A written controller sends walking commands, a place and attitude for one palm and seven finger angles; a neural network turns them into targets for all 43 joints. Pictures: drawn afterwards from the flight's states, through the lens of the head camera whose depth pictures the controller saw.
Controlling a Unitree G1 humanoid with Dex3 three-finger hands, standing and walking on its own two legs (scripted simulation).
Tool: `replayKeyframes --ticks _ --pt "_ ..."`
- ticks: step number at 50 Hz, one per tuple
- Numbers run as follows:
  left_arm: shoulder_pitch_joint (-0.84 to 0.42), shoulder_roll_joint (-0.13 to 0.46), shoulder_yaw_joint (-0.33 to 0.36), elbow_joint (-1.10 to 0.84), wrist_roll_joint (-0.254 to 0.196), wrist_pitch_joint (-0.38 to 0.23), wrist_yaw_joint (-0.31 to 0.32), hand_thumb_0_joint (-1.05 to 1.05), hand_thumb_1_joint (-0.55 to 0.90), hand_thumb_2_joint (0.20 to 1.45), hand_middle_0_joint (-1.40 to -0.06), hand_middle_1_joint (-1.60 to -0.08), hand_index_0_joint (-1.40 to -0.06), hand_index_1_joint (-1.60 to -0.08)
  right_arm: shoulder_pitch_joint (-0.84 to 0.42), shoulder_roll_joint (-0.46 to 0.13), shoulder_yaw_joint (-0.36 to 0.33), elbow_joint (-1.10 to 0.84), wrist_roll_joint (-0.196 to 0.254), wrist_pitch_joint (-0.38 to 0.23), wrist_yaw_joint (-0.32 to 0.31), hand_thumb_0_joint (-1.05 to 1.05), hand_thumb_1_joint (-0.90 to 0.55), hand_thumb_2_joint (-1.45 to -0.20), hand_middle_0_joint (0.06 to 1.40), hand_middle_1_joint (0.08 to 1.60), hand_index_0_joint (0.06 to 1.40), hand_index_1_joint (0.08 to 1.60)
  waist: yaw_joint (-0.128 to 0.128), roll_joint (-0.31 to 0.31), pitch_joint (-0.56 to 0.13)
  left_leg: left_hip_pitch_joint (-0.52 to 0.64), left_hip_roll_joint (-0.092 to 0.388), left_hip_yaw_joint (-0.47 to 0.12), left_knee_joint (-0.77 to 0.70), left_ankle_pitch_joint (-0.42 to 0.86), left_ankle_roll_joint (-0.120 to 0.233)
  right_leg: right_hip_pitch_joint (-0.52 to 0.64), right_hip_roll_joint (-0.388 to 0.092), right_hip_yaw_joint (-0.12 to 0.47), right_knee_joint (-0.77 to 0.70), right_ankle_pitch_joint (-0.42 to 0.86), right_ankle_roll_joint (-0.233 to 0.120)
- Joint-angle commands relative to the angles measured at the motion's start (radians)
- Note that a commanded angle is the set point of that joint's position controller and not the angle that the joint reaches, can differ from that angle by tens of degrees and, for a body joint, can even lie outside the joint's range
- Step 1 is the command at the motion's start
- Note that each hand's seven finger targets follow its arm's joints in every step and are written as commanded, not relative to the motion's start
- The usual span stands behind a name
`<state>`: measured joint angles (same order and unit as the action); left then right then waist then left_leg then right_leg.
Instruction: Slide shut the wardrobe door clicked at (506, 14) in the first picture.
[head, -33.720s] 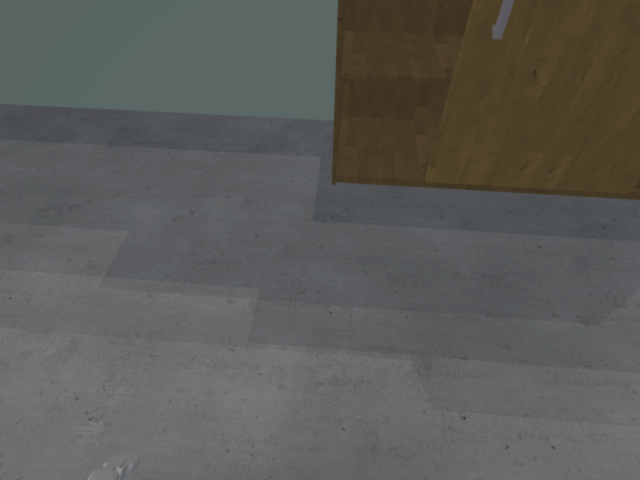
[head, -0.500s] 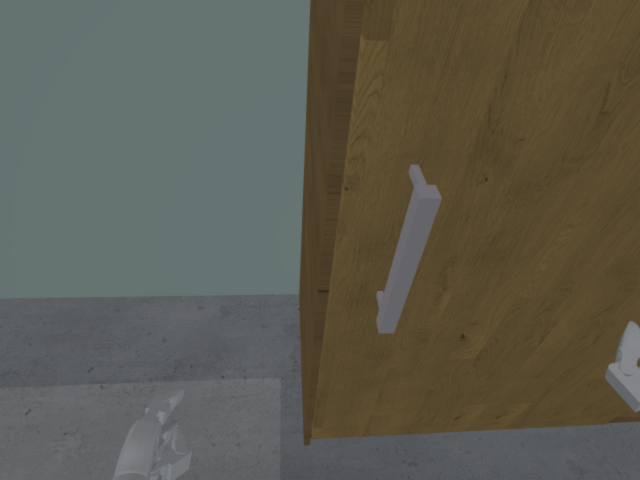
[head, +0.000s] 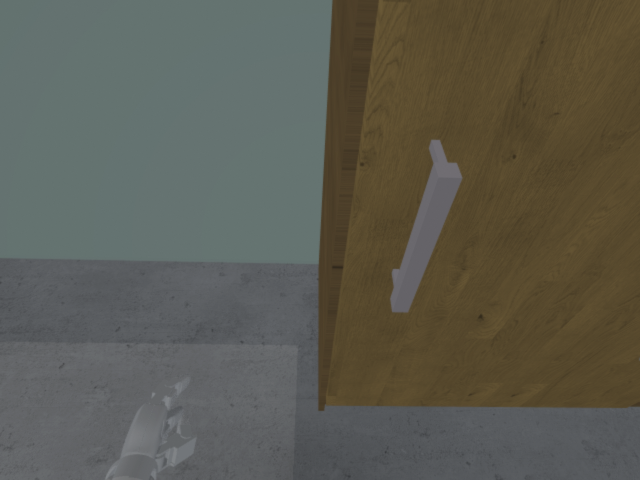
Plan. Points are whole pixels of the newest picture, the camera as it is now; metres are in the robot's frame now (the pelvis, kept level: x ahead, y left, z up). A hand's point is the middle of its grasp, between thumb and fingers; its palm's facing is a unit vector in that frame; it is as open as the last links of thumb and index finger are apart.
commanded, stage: step back with the hand held close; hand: right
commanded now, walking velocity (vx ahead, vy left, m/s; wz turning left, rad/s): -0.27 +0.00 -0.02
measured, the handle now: (415, 237) +0.40 -0.12 +0.09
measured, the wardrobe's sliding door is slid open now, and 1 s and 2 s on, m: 0.00 0.00 0.00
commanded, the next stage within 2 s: stop stepping back and stand still in 1.10 s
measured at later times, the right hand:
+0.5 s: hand out of the picture +0.13 -0.29 +0.15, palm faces +0.48 +0.79 -0.38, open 7.4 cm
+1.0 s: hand out of the picture +0.05 -0.30 +0.17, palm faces +0.45 +0.75 -0.48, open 7.4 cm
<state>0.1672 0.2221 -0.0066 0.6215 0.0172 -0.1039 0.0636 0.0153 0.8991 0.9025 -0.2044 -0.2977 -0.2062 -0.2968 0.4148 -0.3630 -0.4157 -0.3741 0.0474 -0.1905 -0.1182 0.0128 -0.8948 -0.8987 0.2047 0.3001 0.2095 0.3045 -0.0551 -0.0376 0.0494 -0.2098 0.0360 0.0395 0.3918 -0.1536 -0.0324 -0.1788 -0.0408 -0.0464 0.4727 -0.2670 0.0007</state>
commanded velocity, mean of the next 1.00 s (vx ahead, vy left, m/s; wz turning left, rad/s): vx -0.32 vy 0.00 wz -0.02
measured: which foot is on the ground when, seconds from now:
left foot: down 0.00-0.56, up 0.58-0.62, down 0.64-0.88, up 0.90-1.00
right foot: down 0.00-1.00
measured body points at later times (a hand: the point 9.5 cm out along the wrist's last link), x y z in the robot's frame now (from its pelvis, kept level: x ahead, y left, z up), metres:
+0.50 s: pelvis -0.07 -0.02 -0.02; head -0.05 -0.05 +0.43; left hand +0.11 +0.21 -0.09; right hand +0.10 -0.33 +0.17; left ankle +0.03 +0.14 -0.74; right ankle -0.01 -0.12 -0.74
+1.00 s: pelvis -0.14 -0.02 -0.02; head -0.11 -0.06 +0.43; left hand +0.05 +0.19 -0.08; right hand +0.02 -0.34 +0.19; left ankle -0.16 +0.11 -0.71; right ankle -0.01 -0.12 -0.74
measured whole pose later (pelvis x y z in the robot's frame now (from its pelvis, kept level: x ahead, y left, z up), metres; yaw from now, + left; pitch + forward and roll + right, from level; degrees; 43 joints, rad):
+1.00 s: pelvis -0.14 -0.02 -0.02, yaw -3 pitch +1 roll +5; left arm 0.20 0.17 0.02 0.60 0.03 -0.16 0.07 0.02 0.90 0.90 -0.21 -0.30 -0.21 -0.30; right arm 0.51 -0.45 -0.48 -0.56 0.01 -0.32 -0.12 0.01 -0.89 -0.90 0.21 0.30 0.22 0.31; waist -0.01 0.00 0.05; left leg -0.35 -0.09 -0.01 0.77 -0.37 -0.02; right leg -0.51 -0.03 0.03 0.56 -0.07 -0.05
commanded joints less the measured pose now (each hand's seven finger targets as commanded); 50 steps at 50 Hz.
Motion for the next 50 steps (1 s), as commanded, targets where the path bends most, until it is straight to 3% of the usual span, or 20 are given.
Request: replayKeyframes --ticks 1,4,8,13,18,21,23,25,28,29,31,34,36,38,40,42,44,45,48,50 --pt "-0.073 0.111 0.051 -0.196 -0.007 -0.015 0.005 0.000 0.900 0.900 -0.200 -0.300 -0.200 -0.300 0.083 -0.171 -0.084 -0.252 -0.002 -0.058 -0.018 0.000 -0.900 -0.900 0.200 0.300 0.200 0.300 0.016 -0.009 -0.241 0.108 0.055 -0.051 0.034 0.324 0.024 0.014 -0.035 0.024 -0.051 0.340 -0.032" --pt "-0.077 0.109 0.058 -0.218 -0.007 0.005 0.012 0.000 0.900 0.900 -0.200 -0.300 -0.200 -0.300 0.115 -0.237 -0.155 -0.324 -0.003 -0.063 -0.032 0.000 -0.900 -0.900 0.200 0.300 0.200 0.300 0.014 0.018 -0.268 0.127 0.045 -0.048 0.073 0.346 0.022 -0.030 -0.043 0.045 -0.047 0.353 -0.032" --pt "-0.074 0.106 0.058 -0.236 -0.010 0.009 0.020 0.000 0.900 0.900 -0.200 -0.300 -0.200 -0.300 0.124 -0.240 -0.176 -0.368 -0.001 -0.080 -0.041 0.000 -0.900 -0.900 0.200 0.300 0.200 0.300 0.013 -0.037 -0.217 0.141 0.019 -0.041 0.152 0.285 0.013 -0.163 -0.071 0.079 -0.090 0.258 -0.048" --pt "-0.046 0.117 0.059 -0.222 -0.010 -0.015 0.021 0.000 0.900 0.900 -0.200 -0.300 -0.200 -0.300 0.093 -0.200 -0.157 -0.324 -0.010 -0.092 -0.039 0.000 -0.900 -0.900 0.200 0.300 0.200 0.300 0.020 -0.120 -0.146 0.179 0.005 -0.052 0.244 0.189 0.013 -0.367 -0.105 0.098 -0.129 0.002 -0.078" --pt "-0.020 0.120 0.058 -0.205 -0.011 -0.038 0.014 0.000 0.900 0.900 -0.200 -0.300 -0.200 -0.300 0.014 -0.176 -0.114 -0.293 -0.022 -0.104 -0.039 0.000 -0.900 -0.900 0.200 0.300 0.200 0.300 0.041 0.009 -0.071 0.025 0.051 -0.141 0.130 -0.019 0.038 -0.398 -0.048 0.088 -0.048 -0.269 -0.069" --pt "-0.011 0.111 0.056 -0.190 -0.006 -0.049 0.015 0.000 0.900 0.900 -0.200 -0.300 -0.200 -0.300 -0.026 -0.192 -0.108 -0.321 -0.028 -0.116 -0.044 0.000 -0.900 -0.900 0.200 0.300 0.200 0.300 0.045 0.109 -0.062 -0.139 0.090 -0.192 -0.017 -0.264 0.059 -0.300 -0.006 0.072 0.046 -0.289 -0.053" --pt "-0.010 0.110 0.051 -0.179 -0.006 -0.054 0.011 0.000 0.900 0.900 -0.200 -0.300 -0.200 -0.300 -0.041 -0.204 -0.111 -0.348 -0.028 -0.125 -0.050 0.000 -0.900 -0.900 0.200 0.300 0.200 0.300 0.049 0.092 -0.077 -0.208 0.100 -0.183 -0.043 -0.355 0.069 -0.236 0.000 0.081 0.069 -0.272 -0.045" --pt "-0.016 0.114 0.049 -0.183 -0.006 -0.060 0.016 0.000 0.900 0.900 -0.200 -0.300 -0.200 -0.300 -0.039 -0.211 -0.119 -0.378 -0.029 -0.136 -0.057 0.000 -0.900 -0.900 0.200 0.300 0.200 0.300 0.052 -0.014 -0.091 -0.185 0.058 -0.130 0.024 -0.339 0.050 -0.253 -0.028 0.123 -0.021 -0.284 -0.054" --pt "-0.021 0.131 0.059 -0.201 -0.011 -0.078 0.020 0.000 0.900 0.900 -0.200 -0.300 -0.200 -0.300 -0.003 -0.218 -0.167 -0.407 -0.038 -0.150 -0.062 0.000 -0.900 -0.900 0.200 0.300 0.200 0.300 0.034 -0.206 -0.158 0.111 -0.055 -0.031 0.358 -0.074 0.010 -0.475 -0.163 0.264 -0.218 -0.338 -0.112" --pt "-0.020 0.122 0.062 -0.203 -0.010 -0.082 0.022 0.000 0.900 0.900 -0.200 -0.300 -0.200 -0.300 0.032 -0.235 -0.187 -0.391 -0.038 -0.156 -0.059 0.000 -0.900 -0.900 0.200 0.300 0.200 0.300 0.029 -0.188 -0.188 0.140 -0.063 -0.033 0.393 -0.040 0.006 -0.476 -0.185 0.286 -0.219 -0.296 -0.117" --pt "-0.016 0.118 0.067 -0.209 -0.009 -0.088 0.016 0.000 0.900 0.900 -0.200 -0.300 -0.200 -0.300 0.082 -0.230 -0.197 -0.392 -0.034 -0.158 -0.052 0.000 -0.900 -0.900 0.200 0.300 0.200 0.300 0.028 -0.113 -0.194 0.147 -0.054 -0.058 0.351 0.026 0.012 -0.451 -0.168 0.236 -0.131 -0.164 -0.118" --pt "-0.016 0.123 0.069 -0.195 -0.001 -0.094 0.012 0.000 0.900 0.900 -0.200 -0.300 -0.200 -0.300 0.106 -0.214 -0.187 -0.329 -0.032 -0.173 -0.035 0.000 -0.900 -0.900 0.200 0.300 0.200 0.300 0.041 -0.053 -0.074 0.067 -0.009 -0.176 0.178 0.028 0.044 -0.518 -0.086 0.178 -0.035 -0.276 -0.092" --pt "0.000 0.102 0.057 -0.160 0.003 -0.093 0.001 0.000 0.900 0.900 -0.200 -0.300 -0.200 -0.300 0.066 -0.213 -0.148 -0.312 -0.016 -0.179 -0.034 0.000 -0.900 -0.900 0.200 0.300 0.200 0.300 0.058 0.031 -0.100 -0.134 0.096 -0.260 0.047 0.133 0.091 -0.272 -0.019 0.108 0.087 -0.034 -0.027" --pt "-0.002 0.110 0.071 -0.151 -0.003 -0.095 0.004 0.000 0.900 0.900 -0.200 -0.300 -0.200 -0.300 0.039 -0.215 -0.127 -0.335 -0.012 -0.181 -0.035 0.000 -0.900 -0.900 0.200 0.300 0.200 0.300 0.055 0.077 -0.190 -0.195 0.088 -0.230 0.044 0.092 0.093 -0.109 -0.016 0.105 0.130 0.090 -0.013" --pt "-0.016 0.112 0.068 -0.160 -0.004 -0.091 0.010 0.000 0.900 0.900 -0.200 -0.300 -0.200 -0.300 0.066 -0.224 -0.136 -0.349 -0.009 -0.182 -0.037 0.000 -0.900 -0.900 0.200 0.300 0.200 0.300 0.052 0.043 -0.191 -0.208 0.049 -0.196 0.042 -0.081 0.072 -0.118 -0.036 0.133 0.065 -0.025 -0.028" --pt "-0.036 0.124 0.068 -0.179 -0.006 -0.090 0.016 0.000 0.900 0.900 -0.200 -0.300 -0.200 -0.300 0.060 -0.234 -0.156 -0.393 -0.015 -0.187 -0.037 0.000 -0.900 -0.900 0.200 0.300 0.200 0.300 0.050 -0.044 -0.162 -0.132 -0.021 -0.154 0.110 -0.204 0.043 -0.257 -0.080 0.197 -0.073 -0.230 -0.058" --pt "-0.060 0.143 0.073 -0.184 0.002 -0.100 0.027 0.000 0.900 0.900 -0.200 -0.300 -0.200 -0.300 0.045 -0.253 -0.202 -0.423 -0.032 -0.196 -0.036 0.000 -0.900 -0.900 0.200 0.300 0.200 0.300 0.039 -0.234 -0.160 0.111 -0.128 -0.062 0.392 -0.167 0.008 -0.526 -0.216 0.367 -0.325 -0.500 -0.127" --pt "-0.051 0.137 0.078 -0.176 0.010 -0.101 0.029 0.000 0.900 0.900 -0.200 -0.300 -0.200 -0.300 0.038 -0.247 -0.208 -0.430 -0.039 -0.199 -0.034 0.000 -0.900 -0.900 0.200 0.300 0.200 0.300 0.036 -0.260 -0.182 0.176 -0.142 -0.052 0.522 -0.159 0.004 -0.575 -0.274 0.410 -0.367 -0.517 -0.159" --pt "-0.014 0.120 0.090 -0.167 0.012 -0.112 0.018 0.000 0.900 0.900 -0.200 -0.300 -0.200 -0.300 0.105 -0.237 -0.210 -0.414 -0.022 -0.203 -0.034 0.000 -0.900 -0.900 0.200 0.300 0.200 0.300 0.034 -0.151 -0.220 0.052 -0.118 -0.065 0.432 -0.265 0.024 -0.349 -0.252 0.325 -0.240 -0.224 -0.154" --pt "-0.008 0.107 0.084 -0.148 0.010 -0.116 0.010 0.000 0.900 0.900 -0.200 -0.300 -0.200 -0.300 0.149 -0.202 -0.172 -0.382 -0.004 -0.196 -0.030 0.000 -0.900 -0.900 0.200 0.300 0.200 0.300 0.036 -0.175 -0.194 -0.010 -0.113 -0.031 0.268 -0.321 0.040 -0.256 -0.211 0.286 -0.235 -0.207 -0.120"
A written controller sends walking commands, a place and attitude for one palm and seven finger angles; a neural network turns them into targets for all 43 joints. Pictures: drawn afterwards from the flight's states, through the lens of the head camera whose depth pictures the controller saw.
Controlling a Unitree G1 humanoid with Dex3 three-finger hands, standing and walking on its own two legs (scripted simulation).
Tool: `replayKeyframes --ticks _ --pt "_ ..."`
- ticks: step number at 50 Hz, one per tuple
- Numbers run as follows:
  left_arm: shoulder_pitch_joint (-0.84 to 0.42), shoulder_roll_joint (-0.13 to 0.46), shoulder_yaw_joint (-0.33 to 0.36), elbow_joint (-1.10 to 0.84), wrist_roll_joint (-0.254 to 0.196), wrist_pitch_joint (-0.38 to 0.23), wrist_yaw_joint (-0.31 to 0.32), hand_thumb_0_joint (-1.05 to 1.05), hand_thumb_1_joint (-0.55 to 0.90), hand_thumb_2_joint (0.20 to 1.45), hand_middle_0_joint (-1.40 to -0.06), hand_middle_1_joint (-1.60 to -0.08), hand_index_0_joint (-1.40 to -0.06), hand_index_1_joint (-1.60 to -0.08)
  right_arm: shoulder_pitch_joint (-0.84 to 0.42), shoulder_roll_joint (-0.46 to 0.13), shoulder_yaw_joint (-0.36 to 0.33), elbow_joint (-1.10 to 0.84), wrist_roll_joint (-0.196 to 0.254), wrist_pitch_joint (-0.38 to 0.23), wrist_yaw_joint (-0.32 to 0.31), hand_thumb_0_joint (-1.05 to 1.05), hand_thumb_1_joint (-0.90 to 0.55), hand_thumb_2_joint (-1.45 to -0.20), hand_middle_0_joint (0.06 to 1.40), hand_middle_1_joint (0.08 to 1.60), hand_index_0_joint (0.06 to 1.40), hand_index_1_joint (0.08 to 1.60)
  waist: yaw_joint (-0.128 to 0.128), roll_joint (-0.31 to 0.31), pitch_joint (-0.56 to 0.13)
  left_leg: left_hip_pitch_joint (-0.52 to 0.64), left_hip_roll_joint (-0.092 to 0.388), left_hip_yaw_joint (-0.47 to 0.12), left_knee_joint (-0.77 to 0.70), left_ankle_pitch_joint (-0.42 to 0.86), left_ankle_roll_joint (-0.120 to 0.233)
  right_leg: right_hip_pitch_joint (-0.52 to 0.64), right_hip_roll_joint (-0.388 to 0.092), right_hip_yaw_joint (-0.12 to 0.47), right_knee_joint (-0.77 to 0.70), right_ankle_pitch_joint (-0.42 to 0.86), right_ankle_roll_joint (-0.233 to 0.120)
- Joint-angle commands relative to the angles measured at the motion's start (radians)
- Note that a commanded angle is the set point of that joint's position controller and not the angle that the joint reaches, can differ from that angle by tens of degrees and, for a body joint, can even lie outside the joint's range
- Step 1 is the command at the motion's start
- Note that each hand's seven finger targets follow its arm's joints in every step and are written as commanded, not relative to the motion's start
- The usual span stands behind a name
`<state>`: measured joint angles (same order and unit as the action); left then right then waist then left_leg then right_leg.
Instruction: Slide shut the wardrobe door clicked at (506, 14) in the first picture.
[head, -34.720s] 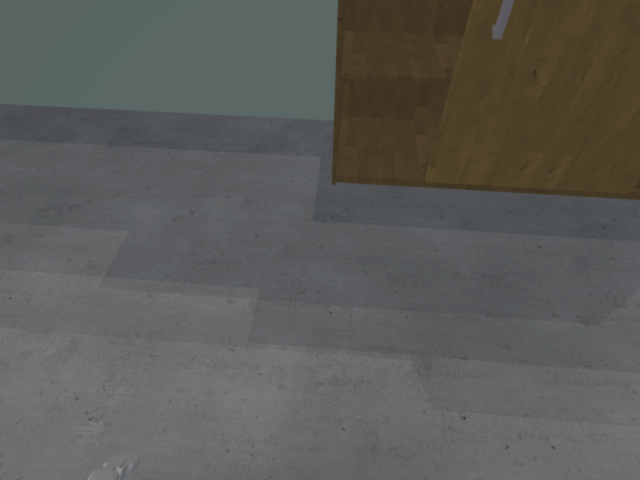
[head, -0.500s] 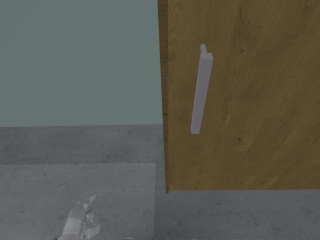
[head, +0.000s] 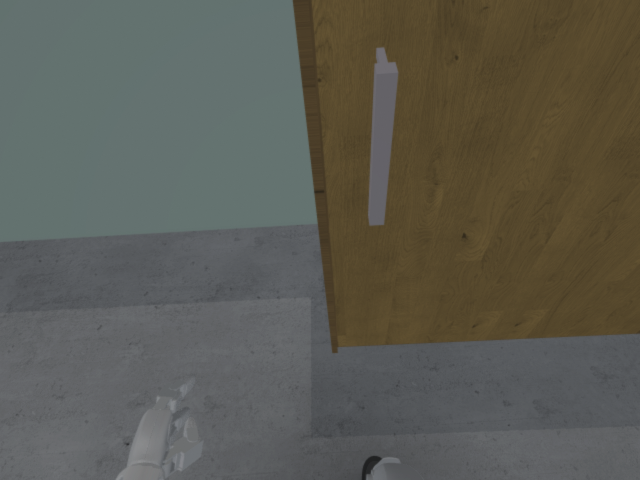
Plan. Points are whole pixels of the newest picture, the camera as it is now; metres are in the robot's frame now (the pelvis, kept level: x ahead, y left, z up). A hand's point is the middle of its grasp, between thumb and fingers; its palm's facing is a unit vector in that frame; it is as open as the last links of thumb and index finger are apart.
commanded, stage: step back with the hand held close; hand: right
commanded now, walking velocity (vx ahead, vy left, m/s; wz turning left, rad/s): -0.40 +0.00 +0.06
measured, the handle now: (378, 147) +0.55 -0.06 +0.10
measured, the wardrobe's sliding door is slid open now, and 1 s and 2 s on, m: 0.00 0.00 0.00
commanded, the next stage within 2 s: stop stepping back and stand still in 0.10 s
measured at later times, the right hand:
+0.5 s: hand out of the picture +0.09 -0.25 +0.18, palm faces +0.28 +0.83 -0.48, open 7.4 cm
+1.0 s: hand out of the picture +0.04 -0.29 +0.18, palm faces +0.41 +0.79 -0.45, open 7.4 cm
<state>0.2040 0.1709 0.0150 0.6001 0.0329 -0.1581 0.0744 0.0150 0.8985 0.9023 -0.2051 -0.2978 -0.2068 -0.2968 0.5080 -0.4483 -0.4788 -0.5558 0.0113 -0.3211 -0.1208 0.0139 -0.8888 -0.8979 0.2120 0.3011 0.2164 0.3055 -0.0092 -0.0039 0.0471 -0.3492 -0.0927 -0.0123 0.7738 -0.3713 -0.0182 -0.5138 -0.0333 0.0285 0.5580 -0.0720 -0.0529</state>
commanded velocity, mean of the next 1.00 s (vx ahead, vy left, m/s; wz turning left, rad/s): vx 0.08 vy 0.03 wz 0.00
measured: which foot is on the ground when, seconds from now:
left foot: up 0.00-0.08, down 0.10-0.62, up 0.64-0.88, down 0.90-1.00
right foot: down 0.00-0.10, up 0.12-0.18, down 0.20-0.44, up 0.46-0.60, down 0.62-1.00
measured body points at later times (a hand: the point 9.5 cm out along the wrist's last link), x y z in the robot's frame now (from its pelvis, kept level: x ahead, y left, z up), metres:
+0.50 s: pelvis -0.11 -0.01 +0.01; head -0.12 -0.04 +0.46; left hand +0.02 +0.25 -0.05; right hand +0.07 -0.29 +0.21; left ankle -0.10 +0.12 -0.73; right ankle -0.01 -0.09 -0.70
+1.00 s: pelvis -0.17 -0.03 +0.00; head -0.19 -0.05 +0.45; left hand -0.05 +0.21 -0.09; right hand +0.02 -0.33 +0.21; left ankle -0.13 +0.09 -0.73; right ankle -0.11 -0.13 -0.68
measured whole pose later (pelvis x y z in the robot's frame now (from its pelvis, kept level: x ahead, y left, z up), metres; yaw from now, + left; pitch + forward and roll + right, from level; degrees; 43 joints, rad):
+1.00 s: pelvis -0.17 -0.03 +0.00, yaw +5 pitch -2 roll +2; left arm 0.27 0.18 -0.01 0.70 0.02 -0.08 0.06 0.01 0.90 0.90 -0.21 -0.30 -0.21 -0.30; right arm 0.50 -0.45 -0.44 -0.46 0.02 -0.21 -0.13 0.01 -0.89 -0.90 0.21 0.30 0.22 0.31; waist -0.02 0.01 -0.02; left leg -0.29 0.00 0.09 0.56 -0.22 0.03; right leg -0.50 -0.04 0.00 0.99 -0.38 -0.01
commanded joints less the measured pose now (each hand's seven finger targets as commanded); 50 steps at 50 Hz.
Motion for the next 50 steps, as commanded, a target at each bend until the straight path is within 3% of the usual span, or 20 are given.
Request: replayKeyframes --ticks 1,3,5,8,11,13,14,16,20,23,29,30,31,32,34,42,43,45,47,50 --pt "-0.047 0.156 0.060 -0.112 -0.003 -0.060 -0.004 0.000 0.900 0.900 -0.200 -0.300 -0.200 -0.300 0.062 -0.114 -0.100 -0.181 0.040 -0.062 -0.025 0.000 -0.900 -0.900 0.200 0.300 0.200 0.300 -0.006 -0.225 -0.189 0.106 0.036 0.016 -0.237 -0.099 0.040 0.136 -0.217 0.207 -0.302 -0.370 -0.045" --pt "-0.040 0.146 0.054 -0.083 0.002 -0.050 -0.010 0.000 0.900 0.900 -0.200 -0.300 -0.200 -0.300 -0.006 -0.108 -0.065 -0.172 0.045 -0.064 -0.016 0.000 -0.900 -0.900 0.200 0.300 0.200 0.300 0.006 -0.171 -0.189 0.039 0.120 -0.064 -0.498 0.022 0.073 0.271 -0.159 0.141 -0.163 -0.176 0.016" --pt "-0.050 0.113 0.039 -0.060 -0.005 -0.040 -0.003 0.000 0.900 0.900 -0.200 -0.300 -0.200 -0.300 -0.095 -0.158 -0.054 -0.152 0.041 -0.069 -0.023 0.000 -0.900 -0.900 0.200 0.300 0.200 0.300 0.015 0.079 -0.194 -0.112 0.346 -0.282 -0.550 0.362 0.124 0.368 -0.048 0.013 0.124 -0.081 0.073" --pt "-0.085 0.131 0.044 -0.090 -0.021 -0.051 0.017 0.000 0.900 0.900 -0.200 -0.300 -0.200 -0.300 -0.131 -0.173 -0.046 -0.115 0.027 -0.045 -0.021 0.000 -0.900 -0.900 0.200 0.300 0.200 0.300 -0.001 0.242 -0.171 -0.015 0.301 -0.131 -0.411 0.712 0.079 0.243 0.008 -0.019 0.192 -0.130 0.061" --pt "-0.087 0.144 0.023 -0.107 -0.020 -0.028 0.035 0.000 0.900 0.900 -0.200 -0.300 -0.200 -0.300 -0.075 -0.168 -0.056 -0.084 0.031 -0.011 -0.013 0.000 -0.900 -0.900 0.200 0.300 0.200 0.300 -0.003 -0.028 -0.183 0.054 0.157 -0.034 -0.260 0.701 0.008 0.345 -0.035 0.003 -0.100 0.415 0.034" --pt "-0.062 0.163 0.033 -0.130 -0.023 -0.029 0.020 0.000 0.900 0.900 -0.200 -0.300 -0.200 -0.300 -0.019 -0.171 -0.064 -0.139 0.037 -0.006 -0.018 0.000 -0.900 -0.900 0.200 0.300 0.200 0.300 -0.016 -0.200 -0.331 0.026 0.065 -0.024 -0.138 0.204 0.000 0.508 -0.159 0.137 -0.133 0.632 -0.031" --pt "-0.068 0.158 0.035 -0.139 -0.013 -0.038 0.013 0.000 0.900 0.900 -0.200 -0.300 -0.200 -0.300 0.035 -0.182 -0.086 -0.164 0.046 -0.003 -0.016 0.000 -0.900 -0.900 0.200 0.300 0.200 0.300 -0.025 -0.278 -0.373 0.006 0.046 -0.023 -0.092 -0.045 0.014 0.543 -0.186 0.208 -0.181 0.561 -0.039" --pt "-0.075 0.167 0.039 -0.154 -0.010 -0.040 0.003 0.000 0.900 0.900 -0.200 -0.300 -0.200 -0.300 0.055 -0.168 -0.093 -0.233 0.050 0.009 -0.015 0.000 -0.900 -0.900 0.200 0.300 0.200 0.300 -0.022 -0.244 -0.310 0.130 0.039 -0.029 -0.036 -0.152 0.017 0.299 -0.214 0.266 -0.351 -0.126 -0.069" --pt "-0.084 0.154 0.027 -0.185 -0.025 -0.019 0.001 0.000 0.900 0.900 -0.200 -0.300 -0.200 -0.300 0.168 -0.186 -0.129 -0.235 0.055 0.037 -0.031 0.000 -0.900 -0.900 0.200 0.300 0.200 0.300 0.000 -0.106 -0.182 0.265 0.092 0.000 -0.427 -0.021 0.055 0.073 -0.034 0.056 -0.230 -0.431 0.026" --pt "-0.078 0.161 0.044 -0.130 -0.024 0.014 0.008 0.000 0.900 0.900 -0.200 -0.300 -0.200 -0.300 0.068 -0.177 -0.116 -0.165 0.059 0.060 -0.040 0.000 -0.900 -0.900 0.200 0.300 0.200 0.300 0.002 0.215 -0.061 -0.238 0.431 -0.397 -0.697 -0.435 0.220 0.161 0.045 0.025 0.448 -0.294 0.078" --pt "-0.051 0.167 0.022 -0.078 -0.029 -0.015 0.045 0.000 0.900 0.900 -0.200 -0.300 -0.200 -0.300 -0.260 -0.082 0.039 -0.026 0.019 0.076 -0.051 0.000 -0.900 -0.900 0.200 0.300 0.200 0.300 0.044 -0.004 -0.040 -0.138 0.247 -0.027 -0.369 -0.292 0.102 0.288 0.007 -0.066 -0.031 -0.306 0.026" --pt "-0.033 0.199 0.027 -0.070 -0.026 -0.030 0.049 0.000 0.900 0.900 -0.200 -0.300 -0.200 -0.300 -0.306 -0.075 0.055 -0.029 0.012 0.076 -0.057 0.000 -0.900 -0.900 0.200 0.300 0.200 0.300 0.045 -0.150 -0.027 -0.114 0.184 0.007 -0.196 -0.231 0.075 0.266 -0.040 0.065 -0.197 -0.428 0.000" --pt "-0.023 0.220 0.030 -0.089 -0.029 -0.037 0.047 0.000 0.900 0.900 -0.200 -0.300 -0.200 -0.300 -0.356 -0.060 0.075 -0.086 0.005 0.066 -0.064 0.000 -0.900 -0.900 0.200 0.300 0.200 0.300 0.046 -0.367 -0.026 -0.196 0.079 0.072 0.050 -0.160 0.024 0.301 -0.197 0.363 -0.340 -0.534 -0.062" --pt "-0.025 0.194 0.025 -0.107 -0.030 -0.044 0.039 0.000 0.900 0.900 -0.200 -0.300 -0.200 -0.300 -0.407 -0.086 0.071 -0.145 -0.011 0.054 -0.067 0.000 -0.900 -0.900 0.200 0.300 0.200 0.300 0.046 -0.360 0.008 -0.286 0.057 0.034 0.202 -0.155 0.020 0.304 -0.284 0.525 -0.402 -0.494 -0.126" --pt "-0.040 0.163 0.027 -0.086 -0.018 -0.057 0.016 0.000 0.900 0.900 -0.200 -0.300 -0.200 -0.300 -0.286 -0.173 -0.011 -0.172 -0.005 0.049 -0.055 0.000 -0.900 -0.900 0.200 0.300 0.200 0.300 0.026 -0.210 -0.087 -0.267 0.103 -0.028 0.282 -0.097 0.022 0.339 -0.273 0.522 -0.381 -0.421 -0.130" --pt "-0.087 0.152 0.015 -0.127 -0.005 0.007 -0.021 0.000 0.900 0.900 -0.200 -0.300 -0.200 -0.300 0.087 -0.153 -0.088 -0.124 -0.006 0.066 -0.056 0.000 -0.900 -0.900 0.200 0.300 0.200 0.300 -0.015 -0.270 -0.058 0.403 0.040 0.139 -0.183 -0.073 0.062 -0.215 -0.131 0.115 -0.266 -0.697 -0.026" --pt "-0.084 0.145 0.020 -0.122 -0.006 0.024 -0.015 0.000 0.900 0.900 -0.200 -0.300 -0.200 -0.300 0.067 -0.155 -0.091 -0.086 -0.009 0.071 -0.055 0.000 -0.900 -0.900 0.200 0.300 0.200 0.300 -0.024 -0.134 -0.066 0.433 0.088 0.056 -0.304 -0.133 0.096 -0.253 -0.074 0.048 -0.065 -0.652 -0.003" --pt "-0.068 0.145 0.037 -0.127 -0.031 0.038 -0.007 0.000 0.900 0.900 -0.200 -0.300 -0.200 -0.300 -0.046 -0.154 -0.072 -0.049 0.016 0.090 -0.042 0.000 -0.900 -0.900 0.200 0.300 0.200 0.300 -0.003 0.302 -0.008 0.174 0.464 -0.531 -0.639 -0.359 0.255 -0.254 0.039 -0.031 0.553 -0.450 0.035" --pt "-0.018 0.146 0.033 -0.076 -0.009 0.020 -0.008 0.000 0.900 0.900 -0.200 -0.300 -0.200 -0.300 -0.193 -0.232 -0.135 -0.083 0.022 0.049 -0.038 0.000 -0.900 -0.900 0.200 0.300 0.200 0.300 0.048 0.184 -0.110 0.108 0.432 -0.326 -0.554 -0.088 0.240 -0.092 -0.047 -0.003 0.585 -0.287 0.055" --pt "-0.057 0.131 0.024 -0.088 -0.025 0.006 0.013 0.000 0.900 0.900 -0.200 -0.300 -0.200 -0.300 -0.143 -0.103 -0.015 -0.021 0.020 0.085 -0.030 0.000 -0.900 -0.900 0.200 0.300 0.200 0.300 0.031 0.183 -0.068 -0.225 0.345 -0.150 -0.514 -0.393 0.166 0.282 -0.063 -0.032 0.259 -0.309 0.020"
